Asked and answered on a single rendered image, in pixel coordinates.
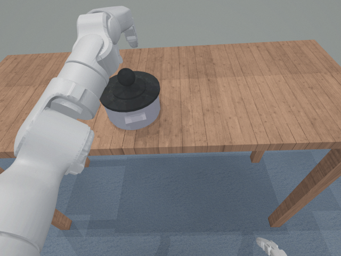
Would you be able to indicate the knob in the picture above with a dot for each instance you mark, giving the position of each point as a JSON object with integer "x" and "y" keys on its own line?
{"x": 126, "y": 77}

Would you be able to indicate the robot left hand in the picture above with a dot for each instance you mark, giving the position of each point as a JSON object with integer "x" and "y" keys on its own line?
{"x": 127, "y": 25}

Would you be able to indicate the lid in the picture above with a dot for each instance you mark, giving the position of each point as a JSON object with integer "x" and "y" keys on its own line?
{"x": 139, "y": 95}

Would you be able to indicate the left robot forearm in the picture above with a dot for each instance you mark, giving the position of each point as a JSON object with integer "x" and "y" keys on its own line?
{"x": 76, "y": 90}

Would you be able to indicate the left robot upper arm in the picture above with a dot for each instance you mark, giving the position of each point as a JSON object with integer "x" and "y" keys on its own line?
{"x": 55, "y": 146}

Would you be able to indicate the table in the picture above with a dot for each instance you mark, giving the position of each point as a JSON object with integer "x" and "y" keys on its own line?
{"x": 255, "y": 97}

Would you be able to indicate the pot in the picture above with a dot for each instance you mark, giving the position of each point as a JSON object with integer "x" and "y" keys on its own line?
{"x": 136, "y": 119}

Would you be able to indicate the robot right hand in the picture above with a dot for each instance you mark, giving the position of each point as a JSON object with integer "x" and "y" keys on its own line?
{"x": 270, "y": 247}

